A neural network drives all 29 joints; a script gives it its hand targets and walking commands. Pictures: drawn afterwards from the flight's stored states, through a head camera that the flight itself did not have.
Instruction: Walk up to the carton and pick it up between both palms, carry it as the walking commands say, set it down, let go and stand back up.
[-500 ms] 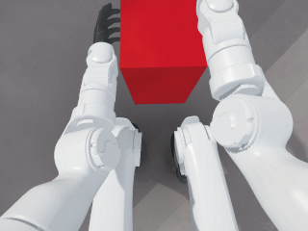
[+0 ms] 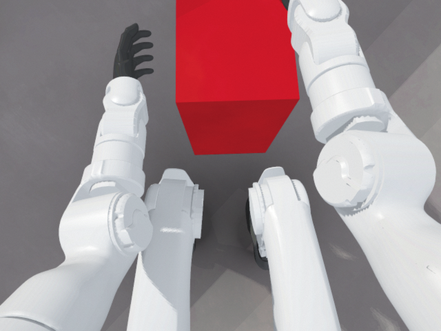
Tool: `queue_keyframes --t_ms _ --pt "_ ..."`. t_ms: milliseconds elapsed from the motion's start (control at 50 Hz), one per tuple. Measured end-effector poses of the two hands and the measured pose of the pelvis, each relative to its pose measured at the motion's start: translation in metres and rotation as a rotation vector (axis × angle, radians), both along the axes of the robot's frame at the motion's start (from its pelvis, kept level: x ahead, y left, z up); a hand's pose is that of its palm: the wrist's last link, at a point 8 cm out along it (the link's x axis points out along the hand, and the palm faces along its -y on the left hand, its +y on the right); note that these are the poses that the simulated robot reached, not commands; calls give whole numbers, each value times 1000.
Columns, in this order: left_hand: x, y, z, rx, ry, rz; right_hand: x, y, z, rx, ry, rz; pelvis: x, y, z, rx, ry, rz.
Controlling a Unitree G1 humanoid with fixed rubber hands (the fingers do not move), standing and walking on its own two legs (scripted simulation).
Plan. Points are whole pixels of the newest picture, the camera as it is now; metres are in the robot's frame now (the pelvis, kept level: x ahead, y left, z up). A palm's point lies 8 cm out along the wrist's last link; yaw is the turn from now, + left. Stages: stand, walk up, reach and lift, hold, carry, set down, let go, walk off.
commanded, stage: set down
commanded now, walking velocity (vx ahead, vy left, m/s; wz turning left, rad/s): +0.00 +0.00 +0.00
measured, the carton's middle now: (229, 70) +0.52 -0.01 -0.24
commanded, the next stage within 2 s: let go in 1.84 s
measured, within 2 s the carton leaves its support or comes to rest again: rests again in 1.42 s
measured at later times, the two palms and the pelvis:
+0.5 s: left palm (119, 78) +0.48 +0.18 -0.16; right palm out of the picture +0.59 -0.14 -0.06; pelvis +0.01 +0.00 -0.01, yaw +0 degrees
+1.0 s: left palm (96, 55) +0.50 +0.19 -0.10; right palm out of the picture +0.58 -0.16 -0.06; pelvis +0.01 -0.01 +0.01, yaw +1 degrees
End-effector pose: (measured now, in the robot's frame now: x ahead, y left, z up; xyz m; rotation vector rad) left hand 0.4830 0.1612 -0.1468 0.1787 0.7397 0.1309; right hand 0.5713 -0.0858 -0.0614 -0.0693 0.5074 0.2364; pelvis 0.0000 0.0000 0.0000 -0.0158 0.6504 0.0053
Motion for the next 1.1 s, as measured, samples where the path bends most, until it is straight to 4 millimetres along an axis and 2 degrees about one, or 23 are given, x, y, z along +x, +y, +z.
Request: queue_keyframes --t_ms 100,280,400,540,720,820,920,1020,1100 --pt "2 9 -1 -6 -13 7 2 -3 0 5 -6 5 0 2 -5 -3 -15 0" --pt "2 12 -7 -27 -6 1 9 -16 0 12 -13 5 2 4 -12 -6 -32 0" --pt "-1 20 -12 -23 5 12 16 -33 0 -7 -27 -23 4 3 -14 -4 -32 0" --pt "2 18 -15 -37 9 9 21 -55 -2 1 -28 -68 6 2 -14 1 -23 0" --pt "4 20 -13 -36 6 31 24 -73 -3 -1 -8 -110 8 -1 -14 8 -19 0" --pt "8 20 -2 -39 -9 51 22 -74 -1 -12 22 -116 9 -4 -11 15 -30 0" --pt "15 22 23 -26 -49 69 17 -75 1 -24 45 -138 9 -8 -3 23 -33 0" --pt "20 28 54 -23 -67 97 7 -74 5 -61 93 -154 12 -10 14 26 -18 1" --pt "26 25 89 -55 -103 128 -9 -73 8 -116 147 -180 15 -11 38 22 -20 3"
